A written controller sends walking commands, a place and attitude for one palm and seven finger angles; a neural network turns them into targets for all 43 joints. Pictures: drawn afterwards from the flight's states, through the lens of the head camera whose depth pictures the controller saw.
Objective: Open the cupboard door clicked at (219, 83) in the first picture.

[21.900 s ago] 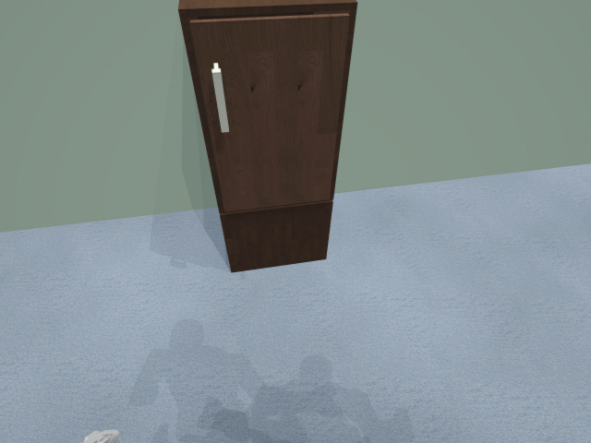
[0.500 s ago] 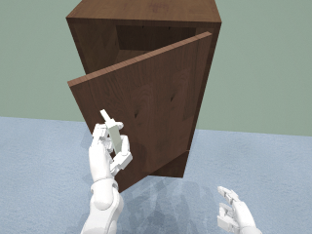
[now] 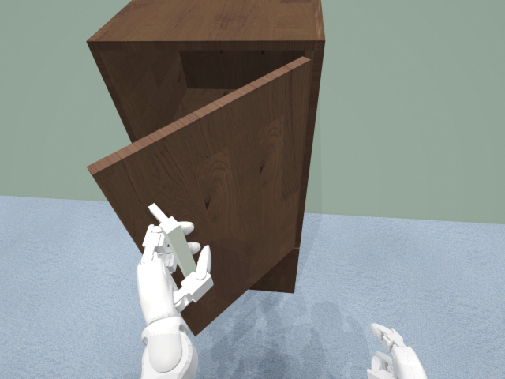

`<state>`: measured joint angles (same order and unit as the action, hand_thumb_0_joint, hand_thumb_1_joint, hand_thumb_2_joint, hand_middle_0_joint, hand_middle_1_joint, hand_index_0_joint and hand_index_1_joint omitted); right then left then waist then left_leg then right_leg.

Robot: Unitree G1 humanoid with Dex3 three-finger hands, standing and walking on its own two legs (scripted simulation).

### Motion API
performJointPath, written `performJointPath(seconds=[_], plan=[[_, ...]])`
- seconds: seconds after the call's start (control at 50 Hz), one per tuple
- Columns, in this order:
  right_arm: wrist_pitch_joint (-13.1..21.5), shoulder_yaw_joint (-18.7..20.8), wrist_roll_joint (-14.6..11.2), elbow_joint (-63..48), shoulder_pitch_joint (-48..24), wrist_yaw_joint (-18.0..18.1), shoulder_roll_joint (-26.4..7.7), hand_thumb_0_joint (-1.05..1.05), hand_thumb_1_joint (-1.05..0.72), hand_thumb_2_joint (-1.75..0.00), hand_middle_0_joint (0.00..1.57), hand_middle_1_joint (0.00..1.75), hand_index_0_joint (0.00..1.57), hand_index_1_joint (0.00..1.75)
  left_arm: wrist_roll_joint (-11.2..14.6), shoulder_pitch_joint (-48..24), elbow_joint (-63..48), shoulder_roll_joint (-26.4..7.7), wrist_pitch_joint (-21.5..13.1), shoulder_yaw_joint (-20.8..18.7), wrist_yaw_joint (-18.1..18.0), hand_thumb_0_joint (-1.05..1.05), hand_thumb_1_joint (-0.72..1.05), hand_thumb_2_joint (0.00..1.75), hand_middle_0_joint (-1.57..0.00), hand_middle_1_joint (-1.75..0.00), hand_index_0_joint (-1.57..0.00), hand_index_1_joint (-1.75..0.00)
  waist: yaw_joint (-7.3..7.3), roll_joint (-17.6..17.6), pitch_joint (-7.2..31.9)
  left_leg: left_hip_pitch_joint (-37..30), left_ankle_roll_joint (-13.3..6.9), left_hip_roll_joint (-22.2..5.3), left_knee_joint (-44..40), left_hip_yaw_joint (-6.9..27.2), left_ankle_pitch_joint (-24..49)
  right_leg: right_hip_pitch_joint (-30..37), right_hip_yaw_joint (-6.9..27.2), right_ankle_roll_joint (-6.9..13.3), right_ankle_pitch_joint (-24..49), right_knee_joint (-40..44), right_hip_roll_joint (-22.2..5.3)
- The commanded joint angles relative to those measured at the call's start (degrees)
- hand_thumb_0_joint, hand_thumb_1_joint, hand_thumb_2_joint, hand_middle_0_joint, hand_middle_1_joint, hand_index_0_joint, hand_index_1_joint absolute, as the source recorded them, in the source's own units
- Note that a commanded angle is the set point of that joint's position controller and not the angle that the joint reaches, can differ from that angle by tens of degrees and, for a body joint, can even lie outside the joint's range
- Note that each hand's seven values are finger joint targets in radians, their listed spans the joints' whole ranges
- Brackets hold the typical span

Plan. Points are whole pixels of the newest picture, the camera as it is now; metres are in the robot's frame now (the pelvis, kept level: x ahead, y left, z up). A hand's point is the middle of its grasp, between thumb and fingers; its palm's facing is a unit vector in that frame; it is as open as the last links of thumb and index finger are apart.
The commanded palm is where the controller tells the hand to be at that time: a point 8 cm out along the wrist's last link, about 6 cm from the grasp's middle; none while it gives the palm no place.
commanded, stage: open thumb and fingers to let go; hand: left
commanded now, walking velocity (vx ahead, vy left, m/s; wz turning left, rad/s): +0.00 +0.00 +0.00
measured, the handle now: (175, 246) +0.30 +0.13 +0.07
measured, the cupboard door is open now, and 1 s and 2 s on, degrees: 49 53 50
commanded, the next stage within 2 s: slide the hand sideways off the handle in 0.58 s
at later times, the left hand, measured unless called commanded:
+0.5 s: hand (190, 269) +0.26 +0.10 +0.08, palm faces +0.30 -0.95 +0.02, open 14.6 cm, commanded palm +0.22 +0.15 +0.07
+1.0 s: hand (186, 303) +0.21 +0.10 +0.08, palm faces -0.20 -0.98 +0.05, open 16.2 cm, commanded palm +0.20 +0.16 +0.07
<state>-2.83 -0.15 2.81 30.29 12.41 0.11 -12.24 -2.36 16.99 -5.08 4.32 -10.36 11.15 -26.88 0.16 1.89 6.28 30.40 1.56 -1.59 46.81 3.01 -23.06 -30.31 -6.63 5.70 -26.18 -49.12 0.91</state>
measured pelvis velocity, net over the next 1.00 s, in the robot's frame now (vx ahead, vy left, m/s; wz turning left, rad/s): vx -0.02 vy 0.08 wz -0.05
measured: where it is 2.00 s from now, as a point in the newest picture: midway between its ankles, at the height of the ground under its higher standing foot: outside the picture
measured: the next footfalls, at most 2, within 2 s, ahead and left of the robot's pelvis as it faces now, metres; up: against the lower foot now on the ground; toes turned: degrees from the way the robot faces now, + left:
none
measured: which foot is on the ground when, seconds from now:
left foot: down 0.00-1.00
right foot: down 0.00-1.00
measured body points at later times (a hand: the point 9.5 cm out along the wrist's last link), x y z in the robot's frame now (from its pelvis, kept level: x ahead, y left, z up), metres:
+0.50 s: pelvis -0.01 +0.03 +0.00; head +0.01 +0.01 +0.45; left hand +0.24 +0.15 +0.08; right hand +0.16 -0.19 -0.09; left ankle +0.00 +0.18 -0.70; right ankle -0.01 -0.05 -0.70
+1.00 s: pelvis -0.02 +0.08 -0.01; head +0.00 +0.06 +0.44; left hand +0.22 +0.15 +0.08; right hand +0.15 -0.15 -0.08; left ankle +0.00 +0.18 -0.70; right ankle -0.01 -0.05 -0.70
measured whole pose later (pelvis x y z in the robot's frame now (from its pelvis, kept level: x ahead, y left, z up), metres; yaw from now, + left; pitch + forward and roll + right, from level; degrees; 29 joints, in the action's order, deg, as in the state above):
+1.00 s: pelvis -0.02 +0.08 -0.01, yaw -3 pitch +6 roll -1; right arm 1.6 -2.3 -0.5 24.2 14.8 -0.6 -11.6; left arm 1.4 18.8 -9.6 -2.1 -11.1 18.4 -4.8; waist 0.6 2.4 5.0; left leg 32.8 -1.2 1.0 52.8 0.4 -25.6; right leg -32.2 -2.2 0.3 -25.0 -51.7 -0.9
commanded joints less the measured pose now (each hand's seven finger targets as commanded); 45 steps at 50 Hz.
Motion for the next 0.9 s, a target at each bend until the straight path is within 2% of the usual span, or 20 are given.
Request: performJointPath(seconds=[0.0, 0.06, 0.08, 0.14, 0.18, 0.24, 0.28, 0.36, 0.46, 0.48, 0.54, 0.58, 0.6, 0.66, 0.68, 0.7, 0.72, 0.78, 0.84, 0.88], plan=[[3.74, 1.1, -0.09, -9.39, -6.49, 0.65, -3.03, 0.0, -0.9, -0.9, 0.2, 0.3, 0.2, 0.3, -0.63, -8.8, -12.17, -1.0, -5.42, -0.51, 1.02, 0.0, -0.01, 0.51, -0.33, -1.25, -0.33, -1.25, 0.87, -8.48, 8.08, 1.95, -2.37, 3.19, -0.44, -1.39, 6.58, 9.54, 14.18, -7.6, 20.87, 13.5, -6.1], [3.94, 1.04, -0.07, -9.39, -6.62, 0.82, -2.97, 0.0, -0.9, -0.9, 0.2, 0.3, 0.2, 0.3, 0.27, -8.37, -11.16, -1.23, -5.92, -1.63, 1.18, 0.0, -0.22, 0.42, -0.32, -1.23, -0.32, -1.23, 0.48, -7.99, 8.33, 2.23, -2.28, 3.24, -0.43, -1.32, 6.31, 9.87, 14.47, -7.61, 20.12, 13.67, -6.14], [3.99, 1.08, -0.14, -9.4, -6.55, 0.88, -3.01, 0.0, -0.9, -0.9, 0.2, 0.3, 0.2, 0.3, 0.5, -8.3, -10.48, -1.4, -5.75, -1.83, 1.21, 0.0, -0.29, 0.39, -0.32, -1.22, -0.32, -1.22, 0.65, -10.08, 8.06, 2.56, -2.36, 3.23, -0.18, -1.07, 6.19, 10.21, 15.05, -7.94, 19.9, 14.4, -6.35], [4.01, 1.07, -0.16, -8.96, -6.92, 1.37, -2.94, 0.0, -0.9, -0.9, 0.2, 0.3, 0.2, 0.3, 1.2, -11.24, -10.52, -2.85, -5.95, -3.92, 0.99, 0.0, -0.5, 0.3, -0.3, -1.2, -0.3, -1.2, 0.35, -9.48, 9.29, 3.1, -2.24, 3.37, -0.3, -1.26, 5.98, 11.25, 15.62, -7.95, 19.49, 14.3, -6.58], [4.22, 1.15, -0.17, -8.98, -6.53, 1.38, -3.0, 0.0, -0.9, -0.9, 0.2, 0.3, 0.2, 0.3, 1.24, -10.49, -9.76, -2.33, -5.82, -3.73, 1.03, 0.0, -0.5, 0.3, -0.3, -1.2, -0.3, -1.2, 0.41, -9.52, 9.36, 2.58, -2.32, 3.32, -0.36, -1.16, 6.68, 10.9, 14.85, -7.89, 20.62, 13.9, -6.26], [4.26, 1.12, -0.17, -9.04, -6.35, 1.32, -3.02, 0.0, -0.9, -0.9, 0.2, 0.3, 0.2, 0.3, 1.54, -10.22, -9.73, -1.29, -5.93, -3.06, 1.11, 0.0, -0.5, 0.3, -0.27, -1.05, -0.27, -1.05, 0.21, -8.4, 9.82, 1.97, -2.3, 3.34, -0.76, -1.37, 7.27, 10.66, 13.51, -7.66, 21.89, 12.75, -5.79], [4.16, 1.2, -0.25, -9.18, -6.34, 1.28, -3.17, 0.0, -0.9, -0.9, 0.2, 0.3, 0.2, 0.3, 1.33, -9.13, -8.48, -1.79, -5.55, -3.73, 0.74, 0.0, -0.5, 0.3, -0.26, -0.95, -0.26, -0.95, 0.12, -9.33, 8.77, 1.71, -2.38, 3.25, -1.0, -1.49, 7.16, 9.9, 12.64, -7.4, 20.38, 12.99, -5.29], [4.3, 1.26, -0.12, -9.9, -6.3, 0.82, -3.18, 0.0, -0.9, -0.9, 0.2, 0.3, 0.2, 0.3, -0.35, -11.07, -10.68, 0.61, -5.19, -0.52, -0.76, 0.0, -0.5, 0.3, -0.22, -0.75, -0.22, -0.75, 0.4, -6.42, 9.51, -0.32, -2.5, 3.24, -1.28, -2.06, 8.07, 7.61, 9.66, -6.34, 19.06, 11.07, -4.01], [4.66, 1.24, 0.1, -10.85, -6.16, 0.15, -3.24, 0.0, -0.9, -0.9, 0.2, 0.3, 0.2, 0.3, -3.08, -11.19, -10.61, 3.79, -3.86, 3.42, -2.98, 0.0, -0.5, 0.3, -0.18, -0.5, -0.18, -0.5, 0.65, -6.05, 9.26, -1.38, -2.79, 3.05, -1.21, -2.2, 8.57, 4.55, 6.13, -5.1, 15.86, 9.04, -2.27], [4.69, 1.25, 0.11, -10.59, -5.93, 0.19, -3.3, 0.0, -0.9, -0.9, 0.2, 0.3, 0.2, 0.3, -3.61, -11.52, -9.77, 3.33, -3.53, 3.33, -3.28, 0.0, -0.5, 0.3, -0.18, -0.45, -0.18, -0.45, 0.86, -7.4, 8.66, -1.17, -2.85, 2.89, -1.31, -1.89, 8.54, 4.26, 5.75, -4.95, 15.07, 8.98, -2.02], [4.68, 1.09, -0.09, -10.82, -6.91, -0.02, -3.19, 0.0, -0.9, -0.9, 0.2, 0.3, 0.2, 0.3, -3.58, -14.19, -10.9, 5.26, -2.85, 4.83, -4.34, 0.0, -0.5, 0.3, -0.15, -0.3, -0.15, -0.3, 0.64, -4.18, 8.76, -1.97, -2.65, 2.74, -1.68, -1.72, 8.28, 2.85, 4.31, -4.15, 12.55, 7.88, -1.2], [4.68, 0.99, -0.29, -10.99, -7.19, -0.2, -3.32, 0.0, -0.9, -0.9, 0.2, 0.3, 0.2, 0.3, -3.25, -13.86, -9.47, 6.48, -1.62, 5.6, -4.68, 0.0, -0.5, 0.3, -0.15, -0.3, -0.15, -0.3, 0.72, -5.38, 7.92, -1.73, -2.59, 2.47, -2.01, -1.14, 8.02, 2.49, 3.4, -3.94, 11.42, 7.73, -0.78], [4.55, 0.89, -0.25, -10.66, -7.67, -0.3, -3.31, 0.0, -0.9, -0.9, 0.2, 0.3, 0.2, 0.3, -3.31, -15.51, -9.71, 7.25, -1.23, 6.14, -5.01, 0.0, -0.5, 0.3, -0.15, -0.3, -0.15, -0.3, 0.64, -3.64, 8.31, -2.13, -2.5, 2.43, -2.2, -1.1, 8.24, 2.05, 3.04, -3.77, 11.2, 7.13, -0.69], [4.32, 0.9, -0.33, -10.9, -7.86, -0.63, -3.24, 0.0, -0.9, -0.9, 0.2, 0.3, 0.2, 0.3, -3.14, -15.46, -9.8, 8.08, 0.21, 6.35, -5.57, 0.0, -0.5, 0.3, -0.15, -0.3, -0.15, -0.3, 0.23, -3.68, 8.94, -2.32, -2.29, 2.33, -2.37, -0.86, 8.83, 2.31, 2.39, -3.44, 11.17, 6.61, -0.27], [4.41, 0.79, -0.56, -9.06, -3.36, -1.1, -5.94, 0.0, -0.9, -0.9, 0.2, 0.3, 0.2, 0.3, -9.03, -17.3, -9.29, 0.59, -2.71, 17.34, 6.13, 0.0, -0.5, 0.3, -0.15, -0.3, -0.15, -0.3, 5.92, -6.73, 4.35, -3.09, -3.48, 2.46, -1.43, -0.76, 9.68, -1.91, 4.39, -4.08, 15.38, 6.1, -1.01], [4.58, 1.74, -1.15, -10.92, -2.83, -0.86, -5.31, 0.0, -0.9, -0.9, 0.2, 0.3, 0.2, 0.3, -6.91, -19.31, -14.67, -3.27, -5.46, 12.88, 12.73, 0.0, -0.5, 0.3, -0.15, -0.3, -0.15, -0.3, 3.17, -2.64, 10.61, -4.33, -3.62, 2.5, -1.01, -1.01, 11.21, 0.65, 4.65, -3.52, 17.71, 4.88, -1.14], [4.75, 1.65, -1.51, -11.55, -2.86, -0.62, -5.18, 0.0, -0.9, -0.9, 0.2, 0.3, 0.2, 0.3, -5.93, -16.8, -14.71, -4.23, -6.7, 13.19, 16.81, 0.0, -0.5, 0.3, -0.15, -0.3, -0.15, -0.3, 2.41, -1.67, 12.45, -5.12, -3.79, 2.55, -0.95, -1.08, 12.43, 2.28, 4.86, -3.23, 19.4, 4.25, -1.2], [6.27, 0.94, -2.76, -13.68, -2.9, -0.36, -5.0, 0.0, -0.9, -0.9, 0.2, 0.3, 0.2, 0.3, -0.45, -13.72, -17.15, -3.53, -8.05, 14.2, 26.4, 0.0, -0.5, 0.3, -0.15, -0.3, -0.15, -0.3, 2.75, -0.78, 11.69, -5.54, -3.76, 2.44, -1.35, -0.46, 11.92, 2.61, 4.43, -3.22, 18.37, 4.3, -1.07], [7.72, 0.11, -3.69, -15.52, -4.18, 0.41, -4.48, 0.0, -0.9, -0.9, 0.2, 0.3, 0.2, 0.3, 5.86, -9.89, -17.29, -2.91, -6.35, 9.15, 27.0, 0.0, -0.5, 0.3, -0.15, -0.3, -0.15, -0.3, 1.56, -4.47, 7.47, -3.1, -3.19, 2.45, -3.15, 0.15, 5.22, 1.67, 3.14, -3.7, 10.42, 6.15, -0.23], [8.24, -0.13, -3.75, -15.9, -5.06, 0.54, -4.55, 0.0, -0.9, -0.9, 0.2, 0.3, 0.2, 0.3, 6.67, -7.39, -17.14, -4.23, -5.18, 5.22, 24.15, 0.0, -0.5, 0.3, -0.15, -0.3, -0.15, -0.3, 0.24, -5.19, 6.0, -2.38, -2.78, 2.43, -4.29, 0.55, 3.82, 1.58, 2.41, -3.61, 7.73, 6.19, 0.04]])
